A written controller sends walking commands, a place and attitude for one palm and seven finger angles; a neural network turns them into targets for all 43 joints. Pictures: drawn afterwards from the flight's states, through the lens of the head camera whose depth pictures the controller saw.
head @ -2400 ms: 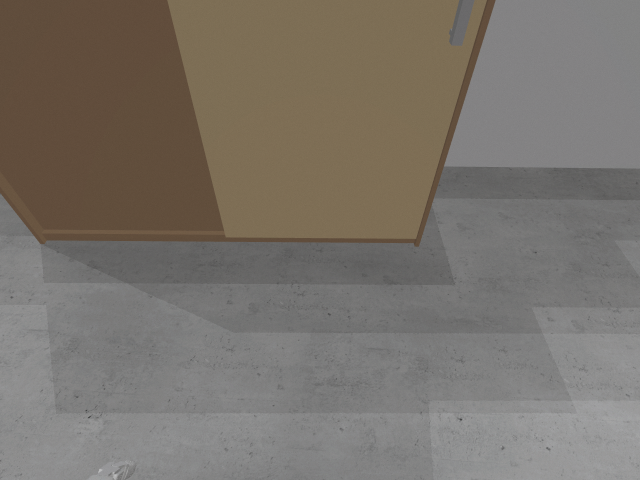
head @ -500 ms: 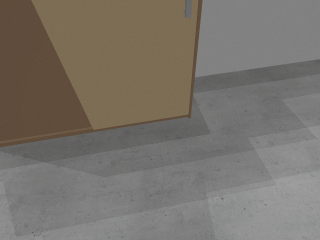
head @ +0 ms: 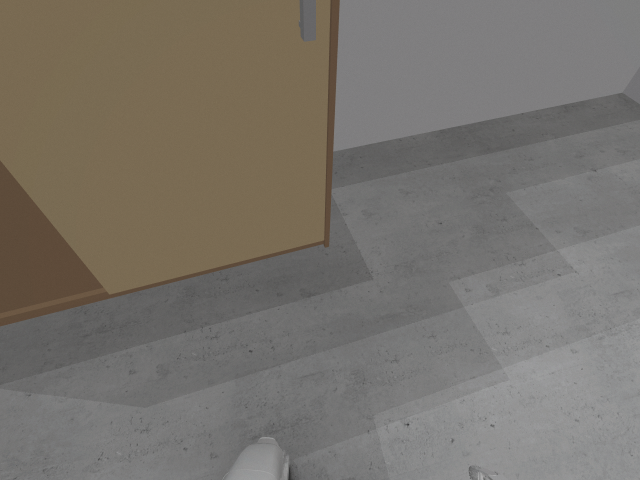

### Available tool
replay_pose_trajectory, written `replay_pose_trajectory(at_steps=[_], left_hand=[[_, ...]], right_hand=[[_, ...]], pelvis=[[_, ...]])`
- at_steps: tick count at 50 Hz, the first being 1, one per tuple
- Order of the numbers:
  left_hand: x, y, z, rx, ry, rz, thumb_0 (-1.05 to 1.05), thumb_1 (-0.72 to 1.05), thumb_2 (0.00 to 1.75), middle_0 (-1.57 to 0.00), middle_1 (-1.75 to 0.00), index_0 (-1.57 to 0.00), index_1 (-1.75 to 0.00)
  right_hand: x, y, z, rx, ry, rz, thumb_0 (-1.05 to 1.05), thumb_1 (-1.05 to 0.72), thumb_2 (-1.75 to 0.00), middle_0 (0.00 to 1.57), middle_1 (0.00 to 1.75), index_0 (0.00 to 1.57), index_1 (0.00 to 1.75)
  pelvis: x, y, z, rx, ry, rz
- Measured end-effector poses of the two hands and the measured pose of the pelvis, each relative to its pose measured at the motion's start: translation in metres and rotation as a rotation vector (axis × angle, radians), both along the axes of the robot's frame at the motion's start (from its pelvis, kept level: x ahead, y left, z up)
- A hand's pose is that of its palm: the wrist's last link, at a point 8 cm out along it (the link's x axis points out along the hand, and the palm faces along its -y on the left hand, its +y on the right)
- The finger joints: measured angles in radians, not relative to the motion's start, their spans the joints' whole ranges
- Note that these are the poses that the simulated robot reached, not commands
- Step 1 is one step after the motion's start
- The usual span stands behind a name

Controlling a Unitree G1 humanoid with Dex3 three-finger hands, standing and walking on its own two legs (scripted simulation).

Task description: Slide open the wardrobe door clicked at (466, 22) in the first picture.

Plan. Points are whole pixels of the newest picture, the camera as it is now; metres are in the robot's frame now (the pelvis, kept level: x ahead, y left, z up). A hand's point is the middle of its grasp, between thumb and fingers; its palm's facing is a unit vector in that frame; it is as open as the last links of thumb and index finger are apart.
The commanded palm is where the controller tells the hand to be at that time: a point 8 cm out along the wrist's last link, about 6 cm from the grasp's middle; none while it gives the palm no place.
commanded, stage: walk to a spot facing it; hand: right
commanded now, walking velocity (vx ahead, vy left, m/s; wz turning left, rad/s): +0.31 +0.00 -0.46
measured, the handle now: out of the picture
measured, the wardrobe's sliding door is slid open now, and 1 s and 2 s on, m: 0.00 0.00 0.00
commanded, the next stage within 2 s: turn to face it in 0.30 s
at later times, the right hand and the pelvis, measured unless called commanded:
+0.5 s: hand out of the picture +0.11 -0.17 -0.18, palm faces +0.33 +0.92 -0.22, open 7.4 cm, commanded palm none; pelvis +0.20 +0.01 -0.01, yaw -16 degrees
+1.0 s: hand (463, 390) +0.30 -0.19 -0.16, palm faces +0.09 +0.96 -0.28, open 7.4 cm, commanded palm none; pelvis +0.26 +0.02 -0.01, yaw +0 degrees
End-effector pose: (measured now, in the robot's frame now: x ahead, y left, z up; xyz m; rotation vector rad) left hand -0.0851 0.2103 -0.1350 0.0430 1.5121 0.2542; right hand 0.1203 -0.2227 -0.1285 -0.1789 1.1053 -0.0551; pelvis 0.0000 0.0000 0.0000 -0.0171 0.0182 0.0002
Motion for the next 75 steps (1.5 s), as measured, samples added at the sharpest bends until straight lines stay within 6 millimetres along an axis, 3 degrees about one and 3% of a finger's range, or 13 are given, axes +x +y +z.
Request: replay_pose_trajectory(at_steps=[4, 6, 14, 22, 26, 28, 33, 38, 48, 56, 63, 69, 75], left_hand=[[0.045, 0.031, -0.019, -0.008, 0.043, -0.043, 0.01, 0.90, 0.90, -0.21, -0.30, -0.20, -0.30], [0.079, 0.048, -0.022, -0.003, 0.036, -0.088, 0.01, 0.90, 0.90, -0.21, -0.30, -0.20, -0.30], [0.276, 0.082, 0.001, 0.049, -0.209, -0.271, 0.01, 0.91, 0.90, -0.20, -0.30, -0.20, -0.30], [0.445, 0.031, 0.022, 0.038, -0.389, -0.499, 0.01, 0.91, 0.90, -0.20, -0.30, -0.19, -0.29], [0.503, -0.015, 0.019, 0.034, -0.468, -0.586, 0.01, 0.91, 0.90, -0.20, -0.30, -0.19, -0.30], [0.516, -0.035, 0.018, 0.024, -0.499, -0.593, 0.01, 0.91, 0.90, -0.20, -0.30, -0.20, -0.30], [0.513, -0.061, 0.020, -0.020, -0.496, -0.540, 0.01, 0.91, 0.90, -0.20, -0.30, -0.20, -0.30], [0.487, -0.055, 0.011, -0.052, -0.428, -0.433, 0.01, 0.90, 0.90, -0.21, -0.30, -0.20, -0.30], [0.431, 0.044, -0.025, 0.030, -0.309, -0.182, -0.01, 0.91, 0.90, -0.20, -0.30, -0.20, -0.30], [0.394, 0.082, -0.002, 0.104, -0.231, -0.082, 0.01, 0.91, 0.90, -0.20, -0.30, -0.20, -0.30], [0.387, 0.071, 0.009, 0.131, -0.248, -0.019, 0.01, 0.91, 0.90, -0.20, -0.30, -0.20, -0.30], [0.389, 0.040, 0.014, 0.161, -0.301, 0.021, 0.01, 0.91, 0.90, -0.20, -0.30, -0.20, -0.30], [0.367, 0.005, 0.020, 0.157, -0.283, 0.067, 0.01, 0.90, 0.90, -0.20, -0.30, -0.20, -0.30]], right_hand=[[0.058, 0.019, -0.002, -0.019, -0.103, -0.015, 0.00, -0.90, -0.90, 0.20, 0.30, 0.20, 0.30], [0.067, 0.022, 0.001, -0.027, -0.131, -0.052, 0.00, -0.90, -0.90, 0.20, 0.30, 0.20, 0.30], [0.026, 0.021, 0.006, -0.058, 0.054, -0.241, 0.00, -0.91, -0.90, 0.20, 0.30, 0.20, 0.30], [-0.021, 0.017, -0.009, -0.024, 0.267, -0.405, 0.00, -0.91, -0.90, 0.20, 0.30, 0.20, 0.30], [-0.033, 0.011, -0.026, 0.011, 0.352, -0.457, 0.00, -0.91, -0.90, 0.20, 0.30, 0.20, 0.30], [-0.032, 0.008, -0.032, 0.023, 0.390, -0.466, 0.00, -0.91, -0.90, 0.20, 0.30, 0.20, 0.29], [-0.005, 0.002, -0.027, 0.043, 0.410, -0.437, 0.00, -0.91, -0.90, 0.20, 0.30, 0.20, 0.29], [0.043, -0.006, -0.019, 0.036, 0.350, -0.379, 0.00, -0.91, -0.90, 0.20, 0.30, 0.20, 0.29], [0.155, -0.013, -0.008, -0.093, 0.158, -0.190, 0.00, -0.90, -0.90, 0.20, 0.30, 0.20, 0.29], [0.214, -0.011, 0.015, -0.126, 0.107, -0.064, 0.00, -0.90, -0.90, 0.20, 0.30, 0.20, 0.30], [0.257, -0.017, 0.014, -0.112, 0.078, 0.040, 0.00, -0.90, -0.90, 0.20, 0.30, 0.20, 0.30], [0.288, -0.035, -0.003, -0.080, 0.062, 0.097, 0.00, -0.90, -0.90, 0.20, 0.30, 0.21, 0.30], [0.314, -0.043, -0.008, -0.056, 0.068, 0.167, 0.00, -0.90, -0.90, 0.20, 0.30, 0.20, 0.30]], pelvis=[[0.044, 0.022, -0.016, -0.001, -0.009, -0.050], [0.060, 0.029, -0.016, 0.008, -0.025, -0.081], [0.122, 0.039, 0.004, 0.013, -0.031, -0.182], [0.176, 0.024, 0.002, 0.024, -0.028, -0.273], [0.204, 0.002, -0.012, 0.038, -0.030, -0.269], [0.213, -0.005, -0.015, 0.027, -0.035, -0.262], [0.228, -0.014, -0.006, 0.017, -0.048, -0.206], [0.237, -0.014, 0.000, 0.021, -0.045, -0.153], [0.254, 0.013, -0.017, 0.000, -0.030, -0.024], [0.265, 0.020, 0.002, -0.008, -0.002, 0.067], [0.272, 0.008, 0.005, 0.003, 0.004, 0.145], [0.279, -0.018, -0.002, 0.031, 0.003, 0.205], [0.282, -0.035, 0.001, 0.033, -0.005, 0.267]])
